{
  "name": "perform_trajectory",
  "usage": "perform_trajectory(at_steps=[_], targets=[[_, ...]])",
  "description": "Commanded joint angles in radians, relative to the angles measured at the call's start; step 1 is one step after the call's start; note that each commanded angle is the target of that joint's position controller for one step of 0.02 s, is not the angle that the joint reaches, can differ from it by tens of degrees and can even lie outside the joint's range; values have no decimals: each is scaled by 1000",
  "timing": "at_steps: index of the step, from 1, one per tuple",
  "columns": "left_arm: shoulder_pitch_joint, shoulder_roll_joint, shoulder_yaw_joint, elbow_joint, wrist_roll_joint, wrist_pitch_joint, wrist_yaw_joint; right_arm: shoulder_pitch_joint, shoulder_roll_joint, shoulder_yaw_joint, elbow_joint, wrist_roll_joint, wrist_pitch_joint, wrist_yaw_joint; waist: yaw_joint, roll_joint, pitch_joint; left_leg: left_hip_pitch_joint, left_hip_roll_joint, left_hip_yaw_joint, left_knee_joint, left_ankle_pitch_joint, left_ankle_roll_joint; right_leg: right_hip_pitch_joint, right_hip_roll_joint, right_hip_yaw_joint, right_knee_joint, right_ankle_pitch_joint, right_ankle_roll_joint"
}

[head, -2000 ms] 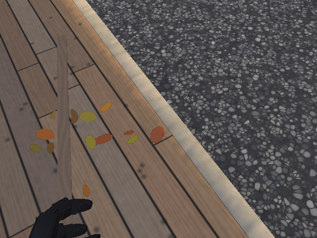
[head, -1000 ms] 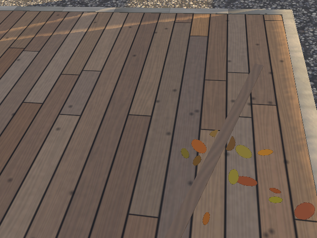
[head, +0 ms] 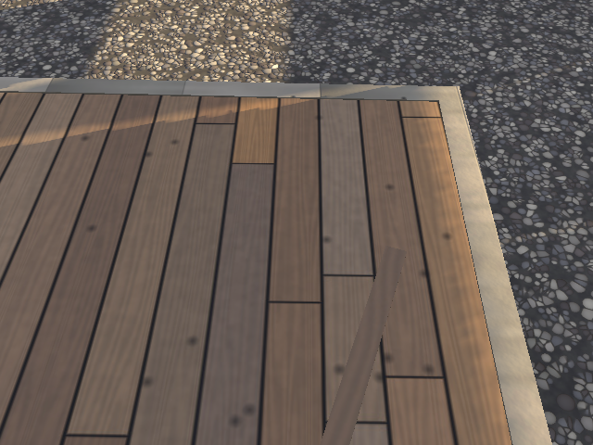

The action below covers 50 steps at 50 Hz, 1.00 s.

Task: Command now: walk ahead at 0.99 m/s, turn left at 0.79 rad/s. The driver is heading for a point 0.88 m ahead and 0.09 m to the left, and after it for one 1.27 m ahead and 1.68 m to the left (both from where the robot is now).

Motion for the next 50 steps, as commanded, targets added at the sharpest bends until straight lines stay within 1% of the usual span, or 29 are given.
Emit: perform_trajectory(at_steps=[1,3,4,6,7,8,9,10,11,12,15,17,20,22,24,27,29,30,31,32,33,35,37,40,44,46,48,49,50], targets=[[-81,66,-4,-63,-6,-28,14,-108,27,35,-109,-11,-16,29,-54,-59,145,150,-20,88,-232,98,32,-198,-242,-28,-155,834,13],[-66,120,5,-61,7,-12,31,-101,-4,33,-101,-12,-18,26,-66,-79,86,242,-109,177,-326,101,60,-59,-237,-61,-65,1215,34],[-72,159,13,-65,13,2,45,-36,-30,26,-87,-8,-17,23,-110,-112,33,325,-144,186,-342,59,74,-12,-257,-57,36,1400,40],[-157,220,34,-96,28,40,57,294,-109,-11,-1,2,-14,7,-283,-161,-130,654,-188,132,-337,-57,121,-52,-294,-22,427,1526,21],[-207,224,38,-114,33,56,49,499,-162,-44,66,1,-13,-14,-359,-119,-197,895,-192,51,-377,-155,154,-201,-282,6,753,1291,0],[-226,134,19,-104,35,55,20,464,-198,-68,73,11,-9,-40,-304,44,-102,954,-144,-49,-417,-243,190,-439,-110,17,1138,343,0],[-159,26,-13,-212,31,32,13,334,-294,-86,34,-9,9,-42,-120,251,-110,1122,44,-523,-476,-134,342,-859,20,119,1463,-171,58],[-206,63,-24,-272,29,2,14,324,-306,-96,-10,-6,10,-40,-151,115,-218,1174,145,-823,-713,-400,420,-992,-10,315,1450,-122,47],[-268,93,-26,-276,29,-16,11,312,-251,-89,-7,-1,6,-47,-128,-34,-93,1035,149,-846,-832,-519,366,-1004,-59,342,1340,-54,39],[-275,104,-24,-270,28,-18,9,275,-196,-75,3,0,-1,-51,-64,-121,8,863,118,-769,-855,-482,313,-946,-100,335,1222,-6,43],[-227,69,-40,-242,59,42,3,198,-114,-37,-17,8,-56,-68,33,-152,60,532,-4,-517,-874,-317,247,-747,-186,311,1018,9,82],[-308,37,-55,-275,57,57,-9,215,-111,-32,-8,5,-88,-62,14,-128,84,440,-63,-389,-924,-180,223,-699,-207,253,819,125,90],[-475,-16,-77,-318,13,46,-23,303,-91,-26,20,19,-116,-42,-90,-79,98,493,-112,-213,-958,169,112,-626,-180,167,474,446,29],[-545,-13,-75,-327,-4,41,-27,371,-96,-21,48,23,-129,-40,-146,-63,85,646,-71,-186,-1013,312,67,-631,-142,125,353,574,-22],[-547,21,-63,-321,-7,36,-27,386,-115,-19,69,7,-131,-50,-142,-32,58,841,-40,-124,-989,531,26,-662,-98,108,276,555,-64],[-411,94,-32,-281,-16,38,-25,353,-165,-26,81,-27,-111,-86,-31,66,-62,1023,29,-39,-774,1042,-26,-547,27,99,289,377,-104],[-35,158,5,-159,-21,52,-12,248,-191,-36,54,-54,-85,-105,158,89,-196,948,50,6,-354,1161,-48,-240,61,115,324,284,-136],[203,195,32,-94,-13,61,-4,132,-205,-42,23,-51,-78,-107,307,44,-238,744,-15,44,64,963,-53,-11,3,192,280,207,-194],[224,224,44,-59,-1,73,1,84,-31,2,-27,-52,-103,-85,225,-174,-194,302,-175,13,457,-153,-61,192,-150,489,354,116,-255],[85,261,56,-81,8,76,-8,222,-12,17,-87,-1,-125,-62,60,-369,-287,-34,-245,-134,627,-458,-100,348,-329,1113,95,-36,-446],[-32,179,52,-136,12,69,-10,217,-52,34,-71,-11,-136,-69,52,-123,-212,-51,-134,-198,546,-337,-57,251,-360,1060,13,-20,-416],[-94,61,17,-115,12,48,-10,137,-60,37,-59,-20,-125,-70,-27,124,-23,98,-74,-146,409,-299,-52,-121,-308,769,26,437,-323],[-76,44,-4,-78,4,11,-7,166,-34,44,-53,-30,-79,-56,-74,85,21,231,-55,-136,272,-343,-65,-321,-253,539,-7,785,-243],[-76,76,-2,-48,-2,-17,-17,103,-4,51,-74,-12,-54,-37,-77,-54,55,323,-97,-51,-46,-195,-55,-408,-122,265,-45,1108,-110],[-66,63,-9,-62,-23,-18,4,-2,39,67,-75,11,-65,-20,-8,-110,-9,393,-154,97,-434,203,-47,-264,-62,118,14,1040,-14],[-58,85,-1,-70,-28,-13,26,46,12,53,-53,-8,-66,-15,-23,-131,-59,467,-194,124,-476,227,-29,-208,-88,95,137,1091,16],[-113,113,12,-96,-26,0,55,220,-56,19,-9,-38,-63,-15,-107,-166,-124,638,-224,85,-474,128,12,-237,-137,95,379,1134,50],[-183,136,22,-122,-25,10,63,369,-96,-5,33,-44,-66,-21,-189,-158,-156,744,-197,17,-536,146,52,-290,-144,97,610,1011,65],[-228,129,28,-135,-29,22,57,437,-120,-25,59,-29,-69,-37,-248,-21,-147,799,-116,-75,-655,377,125,-373,-13,51,1004,395,85]])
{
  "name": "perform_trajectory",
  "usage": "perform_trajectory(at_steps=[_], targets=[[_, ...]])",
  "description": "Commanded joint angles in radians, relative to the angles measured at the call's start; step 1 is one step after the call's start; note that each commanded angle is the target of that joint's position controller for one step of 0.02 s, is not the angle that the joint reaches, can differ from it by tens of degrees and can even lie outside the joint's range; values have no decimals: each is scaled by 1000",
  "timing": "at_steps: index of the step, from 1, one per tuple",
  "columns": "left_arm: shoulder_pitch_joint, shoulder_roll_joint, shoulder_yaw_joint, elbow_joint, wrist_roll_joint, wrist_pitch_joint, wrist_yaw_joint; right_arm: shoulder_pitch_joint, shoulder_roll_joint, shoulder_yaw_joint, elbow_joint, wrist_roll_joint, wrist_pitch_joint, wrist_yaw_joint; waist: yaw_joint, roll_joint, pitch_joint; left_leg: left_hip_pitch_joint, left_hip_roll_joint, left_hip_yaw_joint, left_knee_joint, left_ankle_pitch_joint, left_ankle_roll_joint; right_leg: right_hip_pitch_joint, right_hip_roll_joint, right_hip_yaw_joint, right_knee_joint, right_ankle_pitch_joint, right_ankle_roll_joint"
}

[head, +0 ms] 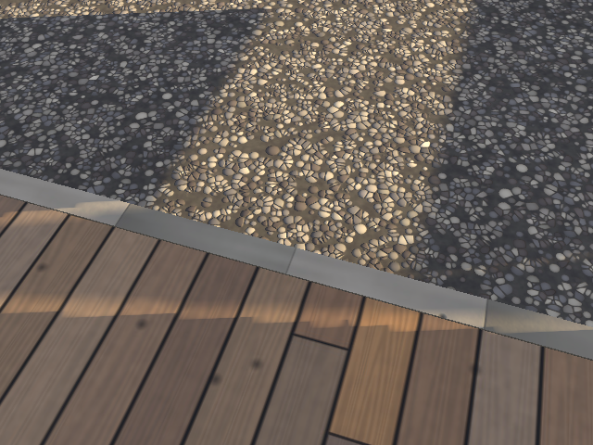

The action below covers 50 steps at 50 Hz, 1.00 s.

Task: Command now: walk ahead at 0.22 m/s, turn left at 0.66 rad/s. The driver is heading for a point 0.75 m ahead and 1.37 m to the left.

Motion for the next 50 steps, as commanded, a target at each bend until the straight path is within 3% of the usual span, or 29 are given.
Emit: perform_trajectory(at_steps=[1,2,3,4,5,7,10,13,15,18,22,26,28,29,30,31,32,33,34,35,37,40,42,44,48,50], targets=[[-26,83,35,-137,23,22,14,363,-259,-103,54,15,5,-29,-103,142,-213,661,264,-407,106,1105,193,-544,44,42,888,-284,108],[87,88,21,-170,12,42,13,337,-298,-125,14,40,14,-32,-82,125,-457,810,415,-665,7,1076,366,-651,19,239,1016,-230,115],[65,121,15,-159,28,52,12,193,-244,-124,-58,51,34,-45,-60,-9,-427,690,397,-714,-87,672,363,-652,-40,280,958,-117,92],[-21,151,25,-167,44,65,8,135,-173,-106,-74,52,57,-54,-40,-108,-290,511,335,-669,-146,366,325,-651,-69,277,869,-98,88],[-103,148,27,-192,58,81,7,129,-141,-95,-66,46,65,-54,-27,-156,-203,392,264,-621,-181,227,269,-643,-87,281,767,-92,92],[-144,130,24,-221,60,123,10,169,-149,-98,-50,43,67,-52,-15,-135,-141,254,191,-554,-191,218,192,-580,-109,277,607,-70,99],[-168,105,13,-245,52,141,10,176,-207,-121,-63,29,72,-51,-19,-87,-200,246,129,-536,-163,220,111,-556,-108,274,496,4,107],[-247,124,18,-281,44,157,10,179,-229,-137,-77,47,94,-63,-44,-20,-215,287,85,-591,-179,-47,16,-602,-102,303,426,71,118],[-290,126,18,-293,44,164,8,188,-230,-144,-85,51,107,-66,-65,7,-194,328,71,-639,-199,-231,-3,-641,-94,322,374,82,118],[-345,136,19,-304,37,154,11,217,-234,-156,-85,43,115,-62,-100,39,-161,404,69,-706,-200,-309,1,-672,-76,342,285,70,104],[-366,152,17,-301,23,129,13,212,-235,-165,-95,32,110,-54,-118,78,-153,443,64,-757,-173,-240,13,-606,-34,348,148,51,62],[-329,173,23,-290,5,105,20,152,-242,-166,-115,24,107,-43,-92,98,-149,367,50,-809,-146,-154,3,-401,13,346,-49,29,47],[-272,194,33,-276,4,99,32,103,-237,-163,-127,31,102,-38,-47,88,-136,256,5,-819,-129,-305,-54,-208,4,352,-267,108,44],[-273,217,40,-273,5,96,43,133,-210,-155,-118,38,96,-39,-51,-8,-148,151,-62,-746,-58,-601,-108,-59,-79,396,-398,185,26],[-261,273,51,-299,7,105,50,203,-155,-140,-119,42,93,-49,-69,-149,-214,65,-145,-549,174,-752,-159,62,-319,587,-442,45,-37],[-313,322,50,-332,16,116,41,192,-195,-147,-143,39,94,-53,-57,-228,-179,-86,-194,-345,406,-771,-176,0,-472,774,-480,24,-133],[-283,260,44,-306,23,123,32,136,-288,-165,-151,16,95,-49,-48,-192,-141,-83,-108,-300,531,-680,-188,-69,-453,709,-443,208,-185],[-300,211,31,-307,22,126,24,144,-274,-163,-147,8,102,-40,-69,-164,-105,-77,-70,-279,607,-628,-186,-108,-401,578,-406,304,-169],[-316,194,26,-314,22,129,16,167,-258,-158,-129,8,114,-30,-75,-140,-87,-66,-58,-259,686,-582,-191,-138,-339,470,-388,362,-150],[-321,198,24,-328,30,129,17,190,-247,-155,-121,12,123,-19,-80,-155,-90,-65,-54,-223,770,-551,-200,-151,-310,406,-378,419,-145],[-285,196,23,-330,32,122,16,173,-241,-147,-125,29,133,-6,-70,-164,-91,-90,-20,-170,845,-528,-209,-136,-301,323,-363,558,-156],[-204,204,29,-315,36,117,11,87,-223,-131,-153,39,143,1,-32,-184,-81,-155,32,-126,795,-499,-221,-50,-300,255,-353,595,-141],[-115,213,38,-294,45,113,1,26,-210,-119,-172,31,143,19,20,-221,-107,-213,71,-119,721,-456,-209,34,-318,286,-439,177,-124],[-82,245,51,-285,41,100,-8,-33,-218,-119,-195,23,143,38,34,-229,-90,-278,98,-119,698,-439,-199,73,-368,346,-518,-114,-115],[-29,251,62,-258,39,59,-13,-121,-198,-116,-221,10,132,48,41,-147,-63,-360,132,-120,673,-401,-171,132,-430,323,-572,-215,-104],[4,242,63,-235,37,43,-18,-138,-178,-109,-230,8,129,51,42,-136,-55,-388,145,-119,666,-393,-151,152,-448,281,-572,-210,-101]])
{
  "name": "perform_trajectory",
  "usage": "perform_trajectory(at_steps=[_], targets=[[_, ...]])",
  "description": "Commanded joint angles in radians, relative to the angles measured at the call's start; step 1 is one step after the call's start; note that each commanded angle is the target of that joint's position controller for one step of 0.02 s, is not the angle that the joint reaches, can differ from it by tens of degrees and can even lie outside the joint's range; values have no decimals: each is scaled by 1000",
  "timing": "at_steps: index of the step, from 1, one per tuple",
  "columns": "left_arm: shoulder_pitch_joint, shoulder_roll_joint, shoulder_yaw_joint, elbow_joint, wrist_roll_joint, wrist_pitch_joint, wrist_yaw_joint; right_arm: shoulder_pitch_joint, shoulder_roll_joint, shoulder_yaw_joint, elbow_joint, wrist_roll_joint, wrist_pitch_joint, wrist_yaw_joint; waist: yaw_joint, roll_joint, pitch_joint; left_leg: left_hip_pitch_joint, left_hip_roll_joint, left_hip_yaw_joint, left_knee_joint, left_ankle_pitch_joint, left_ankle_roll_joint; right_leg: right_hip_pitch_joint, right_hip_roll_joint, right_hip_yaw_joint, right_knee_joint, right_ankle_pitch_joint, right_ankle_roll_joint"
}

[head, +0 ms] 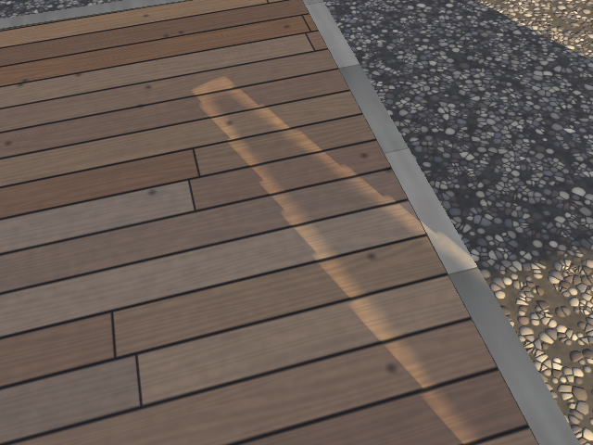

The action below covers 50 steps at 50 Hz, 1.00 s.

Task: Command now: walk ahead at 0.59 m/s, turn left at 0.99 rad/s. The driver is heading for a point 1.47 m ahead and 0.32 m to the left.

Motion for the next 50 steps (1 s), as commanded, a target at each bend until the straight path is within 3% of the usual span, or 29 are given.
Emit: perform_trajectory(at_steps=[1,6,10,12,13,15,16,17,18,19,20,21,23,25,29,31,34,36,38,39,40,41,42,43,44,45,47,48,50], targets=[[61,156,53,-26,-3,-39,-2,-181,-54,-6,-131,-4,-26,10,46,-100,28,-322,37,-10,-11,17,33,226,-332,293,-215,-340,-95],[130,151,55,40,12,-56,2,-290,-28,17,-180,-4,-36,29,63,-107,105,-368,67,15,-99,43,62,235,-363,154,-237,-290,-76],[169,160,56,97,24,-54,14,-391,-15,38,-216,-9,-48,37,73,-86,182,-343,79,85,-221,40,127,236,-352,11,-261,-203,-57],[194,168,60,131,23,-49,15,-405,-2,49,-216,-12,-50,36,65,-72,196,-304,61,138,-262,-14,169,265,-334,-70,-215,7,-51],[173,167,57,137,22,-47,15,-366,9,54,-200,-6,-53,29,26,-84,179,-214,39,168,-303,-53,199,244,-316,-127,-153,254,-39],[129,216,64,138,8,-39,4,-160,-29,33,-134,9,-57,-2,-101,-103,29,126,-97,242,-312,-117,245,174,-317,-177,121,911,-33],[100,260,75,122,-9,-30,-9,27,-63,9,-80,21,-67,-22,-194,-104,-81,382,-157,233,-337,-114,267,80,-331,-165,363,1054,-39],[53,270,76,89,-14,-25,-23,277,-124,-33,9,19,-71,-46,-307,-48,-206,760,-174,124,-407,-123,290,-176,-305,-141,719,872,-11],[54,104,45,36,-6,-29,-45,179,-257,-69,23,32,-57,-73,-168,263,-149,902,32,-312,-662,-381,293,-580,-107,-77,1085,-200,41],[-19,124,37,-89,13,-57,-50,173,-329,-75,-55,15,-51,-76,-158,189,-312,952,190,-827,-907,-593,364,-744,-23,172,1247,-252,80],[-132,149,39,-104,5,-66,-45,177,-261,-63,-23,-5,-53,-79,-165,24,-192,880,207,-777,-968,-506,337,-819,-59,243,1230,-105,65],[-51,113,27,-69,-12,-73,-36,176,-207,-48,8,-15,-68,-91,-95,30,-64,719,216,-661,-963,-341,318,-791,-94,212,1177,-47,49],[57,87,13,12,8,-51,-32,65,-110,-16,8,-9,-120,-97,11,-28,-20,466,119,-412,-932,-117,261,-596,-170,237,1065,22,38],[92,77,14,67,2,-10,-53,69,-40,8,46,8,-157,-90,36,-26,3,355,56,-271,-964,42,191,-502,-196,261,993,59,43],[-116,33,9,48,-42,3,-59,232,-45,8,120,4,-194,-68,-54,-33,118,399,21,-86,-1045,407,85,-639,-95,258,827,167,5],[-192,10,0,37,-48,-8,-61,272,-24,22,145,8,-202,-70,-78,3,129,467,-8,30,-1055,616,36,-668,-27,214,690,256,-31],[-245,1,-16,32,-40,-24,-71,265,3,49,168,8,-214,-87,-60,8,101,545,1,140,-1082,933,-8,-591,33,88,507,375,-74],[-207,27,-16,52,-36,-24,-74,241,-30,49,169,8,-226,-110,-15,37,34,608,40,182,-1023,1302,-28,-441,82,22,423,410,-94],[-77,88,3,95,-31,-8,-68,210,-84,35,169,3,-220,-151,73,80,-48,684,83,206,-824,1584,-52,-273,147,-13,391,373,-106],[92,137,24,143,-24,0,-65,158,-113,26,154,-6,-205,-167,168,83,-108,644,95,200,-599,1661,-64,-104,178,1,382,310,-128],[360,186,53,211,-24,7,-58,24,-156,11,118,-13,-190,-175,329,74,-157,488,82,192,-202,1593,-68,125,118,108,335,292,-211],[517,205,69,279,-52,3,-46,-106,-134,7,93,-4,-176,-160,416,-127,-145,254,-107,214,387,600,-35,297,30,215,178,384,-296],[369,179,63,292,-50,10,-33,-144,52,61,13,-30,-198,-137,220,-314,-58,-164,-209,70,720,-184,-21,352,3,403,354,430,-329],[214,187,58,217,-27,-3,-19,32,91,89,-66,4,-207,-120,47,-274,-199,-357,-143,-148,750,-240,-17,461,-152,812,214,174,-473],[141,145,59,164,-19,-2,-5,46,30,100,-73,-25,-227,-97,37,-101,-177,-378,-92,-222,619,-170,16,353,-246,1048,-34,-262,-476],[81,89,48,155,-7,-5,0,28,-27,92,-50,-41,-230,-84,-26,103,-31,-322,-47,-184,470,-81,42,115,-217,1004,-130,-364,-413],[38,118,46,150,-8,-34,0,6,-18,101,-56,-70,-186,-80,-98,135,108,-206,7,-142,256,-99,15,-202,-123,864,-163,-295,-358],[21,118,42,148,-15,-52,-4,-32,-11,109,-72,-70,-163,-77,-111,140,155,-123,37,-104,108,-72,-4,-359,-69,779,-195,-272,-340],[8,150,58,133,-17,-73,-10,-123,2,122,-104,-42,-152,-68,-81,80,151,75,56,-35,-175,74,-35,-525,10,635,-213,-82,-322]])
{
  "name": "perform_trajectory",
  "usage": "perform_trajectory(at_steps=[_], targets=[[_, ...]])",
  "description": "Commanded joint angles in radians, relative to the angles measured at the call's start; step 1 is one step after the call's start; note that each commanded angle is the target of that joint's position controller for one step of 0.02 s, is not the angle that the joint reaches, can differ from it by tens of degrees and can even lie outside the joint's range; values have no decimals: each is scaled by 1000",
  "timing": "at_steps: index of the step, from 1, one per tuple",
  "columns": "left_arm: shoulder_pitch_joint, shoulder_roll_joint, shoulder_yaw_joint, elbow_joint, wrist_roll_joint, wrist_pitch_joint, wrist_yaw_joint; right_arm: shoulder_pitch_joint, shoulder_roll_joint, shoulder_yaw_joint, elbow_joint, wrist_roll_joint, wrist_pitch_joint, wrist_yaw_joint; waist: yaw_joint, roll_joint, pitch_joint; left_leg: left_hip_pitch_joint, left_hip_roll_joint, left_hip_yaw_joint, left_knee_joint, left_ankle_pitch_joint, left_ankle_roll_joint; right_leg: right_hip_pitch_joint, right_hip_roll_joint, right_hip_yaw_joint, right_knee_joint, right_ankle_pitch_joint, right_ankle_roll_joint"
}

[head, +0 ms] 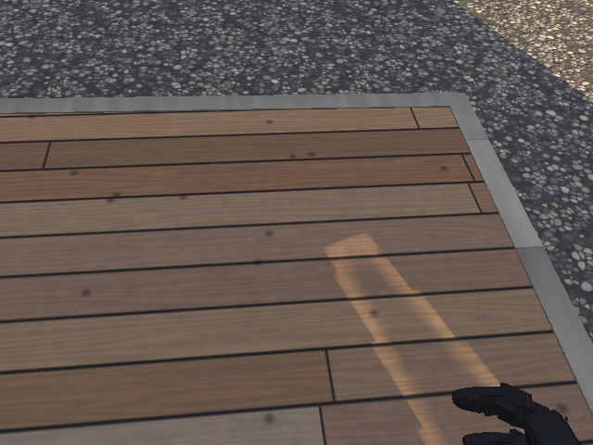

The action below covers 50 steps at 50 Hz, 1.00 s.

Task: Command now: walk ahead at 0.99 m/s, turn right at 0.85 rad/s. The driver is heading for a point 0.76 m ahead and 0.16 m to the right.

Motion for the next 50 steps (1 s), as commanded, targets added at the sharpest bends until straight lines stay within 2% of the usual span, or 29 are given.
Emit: perform_trajectory(at_steps=[1,3,6,8,9,10,11,12,13,14,16,18,21,24,27,29,30,31,32,33,34,35,36,38,41,44,47,49,50], targets=[[-158,162,43,-137,-8,-58,-1,-26,-120,-16,-73,31,21,14,-87,60,150,243,26,136,-400,172,-34,-437,-214,337,-367,2,-130],[-129,168,56,-137,-22,-60,-17,-84,-99,-12,-87,63,22,13,-19,-2,96,334,-8,163,-558,340,-30,-353,-200,320,-341,88,-77],[-78,180,73,-140,-18,-47,-21,-93,-145,-30,-87,60,7,1,27,-50,36,314,-52,151,-730,307,-16,-84,-229,369,-210,233,-27],[-83,207,81,-144,-6,-46,-21,56,-212,-64,-46,56,-11,-16,-54,-29,-85,498,-101,154,-790,164,7,2,-216,360,32,428,18],[-131,210,81,-155,-9,-54,-24,248,-261,-90,-3,45,-22,-28,-169,-3,-193,725,-50,124,-752,93,29,-88,-169,309,280,420,46],[-183,106,51,-202,-15,-70,-17,501,-351,-126,29,18,-27,-47,-270,126,-346,964,201,-129,-768,-301,58,-250,-133,224,622,115,53],[-100,-23,10,-290,-59,-74,-23,442,-450,-150,29,0,-12,-48,-146,476,-448,1099,448,-742,-1022,-548,171,-550,-72,108,897,-254,84],[-150,49,6,-260,-32,-47,-11,330,-360,-151,16,6,0,-45,-137,309,-304,987,406,-732,-1042,-700,206,-692,-180,72,996,-148,71],[-245,92,18,-256,-7,-33,-17,275,-254,-127,8,19,2,-39,-157,150,-170,873,336,-493,-1001,-528,178,-713,-227,45,963,-65,73],[-291,91,21,-262,1,-26,-31,273,-206,-116,34,21,2,-31,-148,67,-91,765,279,-301,-992,-269,151,-678,-261,44,903,-20,84],[-340,48,12,-299,19,-1,-62,342,-156,-102,111,30,-8,-29,-119,128,-27,683,205,-79,-995,2,103,-657,-301,51,867,-2,97],[-383,18,-3,-339,17,22,-73,375,-115,-95,154,49,-25,-15,-95,136,-10,669,193,34,-1004,204,86,-687,-311,35,863,19,100],[-467,25,-21,-406,17,34,-85,320,-153,-104,167,49,-45,-12,-51,119,39,578,180,194,-1088,343,85,-656,-317,3,754,151,105],[-580,31,-37,-440,18,33,-105,365,-175,-108,208,48,-48,-17,-71,59,128,571,126,345,-1144,493,65,-589,-290,-113,505,238,81],[-587,29,-47,-430,13,29,-107,428,-244,-121,220,41,-40,-32,-50,80,101,647,129,440,-1008,1183,20,-395,-191,-249,351,191,19],[-427,73,-31,-375,17,20,-91,432,-301,-138,216,38,-10,-51,51,115,-4,669,162,436,-745,1372,21,-176,-125,-242,299,136,-12],[-224,116,-8,-314,18,16,-79,392,-326,-145,200,37,3,-56,149,122,-97,600,189,412,-496,1406,33,52,-103,-199,284,121,-43],[-33,163,24,-239,12,8,-56,355,-323,-149,177,37,13,-46,216,71,-177,426,154,407,-171,1097,40,346,-116,-95,175,157,-80],[-79,240,61,-225,-24,19,-26,321,-237,-135,138,29,9,-23,131,-158,-132,117,-53,406,210,-19,24,492,-242,118,137,179,-107],[-125,359,83,-279,14,36,-22,382,-218,-121,16,58,-5,-26,44,-230,-319,-224,-116,220,528,-218,-16,778,-470,638,43,234,-330],[-88,303,82,-305,10,45,0,285,-243,-112,-5,61,-30,-28,100,-39,-337,-295,-69,101,492,-112,-5,727,-511,733,-107,188,-312],[-133,233,66,-277,9,36,14,285,-226,-103,4,65,-41,-34,32,42,-153,-277,-21,106,394,-77,2,515,-503,651,-145,325,-271],[-179,181,48,-261,2,22,21,288,-209,-99,17,48,-35,-38,-47,115,-34,-195,15,118,294,-83,2,298,-460,544,-145,490,-224],[-251,122,19,-271,-10,-10,17,344,-192,-100,44,22,21,-39,-137,158,40,-5,45,128,177,-127,-19,-20,-409,368,-148,790,-174],[-258,126,13,-240,-3,-38,5,311,-133,-86,27,32,49,-34,-160,96,31,138,23,181,-144,-15,-10,-179,-283,167,-136,1008,-103],[-230,88,2,-207,-25,-43,-4,285,-86,-70,49,52,35,-21,-111,-20,-35,313,-44,239,-450,369,38,-155,-195,56,-83,890,-5],[-166,94,2,-179,-26,-33,5,261,-107,-77,64,60,26,-26,-73,-25,-24,351,-95,243,-593,447,55,-28,-234,90,-5,832,32],[-208,139,15,-187,-30,-14,19,389,-141,-94,116,45,16,-27,-150,-34,-41,485,-118,235,-730,485,80,13,-249,112,170,838,75],[-203,130,16,-193,-30,-6,26,456,-174,-103,143,44,4,-29,-177,16,-63,580,-71,207,-791,801,97,3,-181,78,368,649,105]])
